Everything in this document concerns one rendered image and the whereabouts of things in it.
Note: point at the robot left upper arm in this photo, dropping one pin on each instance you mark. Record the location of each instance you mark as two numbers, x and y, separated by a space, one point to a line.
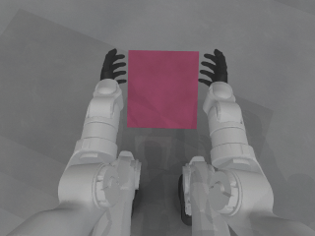
85 192

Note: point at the carton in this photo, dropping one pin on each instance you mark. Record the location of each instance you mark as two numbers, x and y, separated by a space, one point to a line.
162 89

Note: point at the left robot foot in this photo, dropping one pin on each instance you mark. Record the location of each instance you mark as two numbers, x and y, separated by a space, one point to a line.
136 191

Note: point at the left robot hand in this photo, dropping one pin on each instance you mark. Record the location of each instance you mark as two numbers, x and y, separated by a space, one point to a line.
108 67

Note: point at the robot right upper arm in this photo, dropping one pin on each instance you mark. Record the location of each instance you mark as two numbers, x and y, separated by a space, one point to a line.
245 200

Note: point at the robot right forearm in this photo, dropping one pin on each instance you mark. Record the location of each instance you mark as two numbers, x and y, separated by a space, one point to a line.
230 147

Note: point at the robot left forearm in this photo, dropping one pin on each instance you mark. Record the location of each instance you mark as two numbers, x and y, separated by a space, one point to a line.
98 139

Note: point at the right robot hand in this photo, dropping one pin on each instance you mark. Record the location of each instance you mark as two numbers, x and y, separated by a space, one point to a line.
220 69

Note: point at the left robot thigh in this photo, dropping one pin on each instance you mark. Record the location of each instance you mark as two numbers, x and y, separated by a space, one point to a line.
116 221

